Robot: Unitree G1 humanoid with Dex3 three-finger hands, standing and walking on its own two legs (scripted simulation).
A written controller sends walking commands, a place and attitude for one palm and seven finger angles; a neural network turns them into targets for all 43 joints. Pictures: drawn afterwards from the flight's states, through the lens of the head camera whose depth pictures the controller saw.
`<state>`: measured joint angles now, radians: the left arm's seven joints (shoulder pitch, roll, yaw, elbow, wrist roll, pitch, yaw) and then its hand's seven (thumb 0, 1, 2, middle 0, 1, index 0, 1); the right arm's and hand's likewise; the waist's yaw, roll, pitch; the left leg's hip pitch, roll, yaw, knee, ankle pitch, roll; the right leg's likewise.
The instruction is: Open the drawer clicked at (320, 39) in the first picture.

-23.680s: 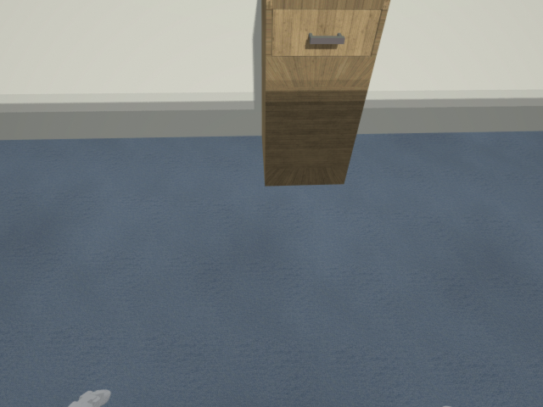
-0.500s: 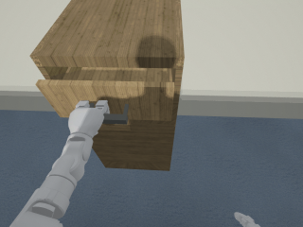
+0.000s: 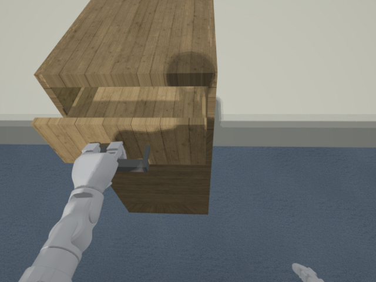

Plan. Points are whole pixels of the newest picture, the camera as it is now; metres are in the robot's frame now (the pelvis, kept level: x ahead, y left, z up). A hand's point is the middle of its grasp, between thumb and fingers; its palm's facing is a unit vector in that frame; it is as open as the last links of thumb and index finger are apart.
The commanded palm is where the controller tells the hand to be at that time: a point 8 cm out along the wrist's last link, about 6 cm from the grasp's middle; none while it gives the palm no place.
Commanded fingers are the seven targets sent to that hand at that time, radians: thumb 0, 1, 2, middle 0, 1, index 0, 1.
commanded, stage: pull the drawer open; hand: left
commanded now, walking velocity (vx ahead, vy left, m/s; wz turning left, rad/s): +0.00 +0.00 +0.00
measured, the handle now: (123, 157) +0.38 +0.18 +0.03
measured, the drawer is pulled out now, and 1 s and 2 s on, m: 0.12 0.24 0.30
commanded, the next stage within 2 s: none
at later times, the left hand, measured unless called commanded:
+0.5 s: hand (98, 208) +0.27 +0.22 +0.01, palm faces +0.01 -0.09 -1.00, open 5.2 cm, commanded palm +0.23 +0.22 +0.06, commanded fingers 0.00 0.90 0.90 -0.40 -1.35 -0.40 -1.35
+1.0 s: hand (91, 235) +0.21 +0.21 +0.01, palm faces +0.00 -0.10 -0.99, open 5.2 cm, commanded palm +0.17 +0.21 +0.06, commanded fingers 0.00 0.90 0.90 -0.40 -1.35 -0.40 -1.35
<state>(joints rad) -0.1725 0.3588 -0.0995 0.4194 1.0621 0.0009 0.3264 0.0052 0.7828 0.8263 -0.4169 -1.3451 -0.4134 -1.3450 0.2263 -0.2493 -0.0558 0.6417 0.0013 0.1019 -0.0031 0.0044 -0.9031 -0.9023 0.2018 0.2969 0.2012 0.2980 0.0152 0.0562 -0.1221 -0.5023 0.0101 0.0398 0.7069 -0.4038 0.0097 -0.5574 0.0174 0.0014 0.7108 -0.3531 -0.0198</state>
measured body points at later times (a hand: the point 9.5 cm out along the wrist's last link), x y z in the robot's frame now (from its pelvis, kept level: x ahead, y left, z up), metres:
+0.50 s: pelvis +0.00 +0.00 +0.00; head +0.03 -0.03 +0.45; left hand +0.26 +0.22 +0.06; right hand +0.20 -0.23 -0.10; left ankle -0.04 +0.11 -0.72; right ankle -0.01 -0.11 -0.72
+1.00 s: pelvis +0.00 -0.01 +0.00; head +0.03 -0.04 +0.44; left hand +0.20 +0.22 +0.06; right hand +0.20 -0.22 -0.11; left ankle -0.04 +0.11 -0.72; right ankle -0.01 -0.11 -0.72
